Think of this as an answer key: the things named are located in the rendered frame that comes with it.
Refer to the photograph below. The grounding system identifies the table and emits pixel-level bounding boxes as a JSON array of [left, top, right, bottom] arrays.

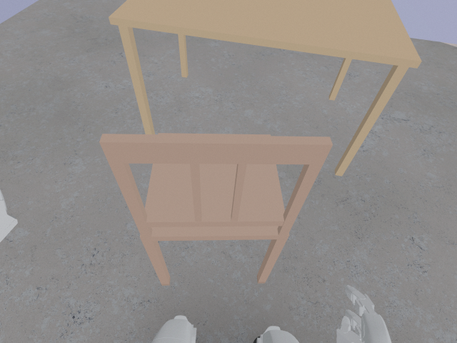
[[109, 0, 422, 176]]

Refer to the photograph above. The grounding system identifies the robot left thigh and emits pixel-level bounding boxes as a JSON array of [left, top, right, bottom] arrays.
[[152, 319, 196, 343]]

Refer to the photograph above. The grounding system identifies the chair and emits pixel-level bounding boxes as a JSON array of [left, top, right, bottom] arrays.
[[99, 133, 333, 286]]

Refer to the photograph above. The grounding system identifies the robot right shin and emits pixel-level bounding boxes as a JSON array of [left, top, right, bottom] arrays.
[[263, 326, 280, 334]]

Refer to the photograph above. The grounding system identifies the robot right hand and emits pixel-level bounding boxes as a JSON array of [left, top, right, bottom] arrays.
[[336, 285, 391, 343]]

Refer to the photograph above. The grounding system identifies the robot left hand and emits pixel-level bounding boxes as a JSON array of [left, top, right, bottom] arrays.
[[0, 190, 18, 242]]

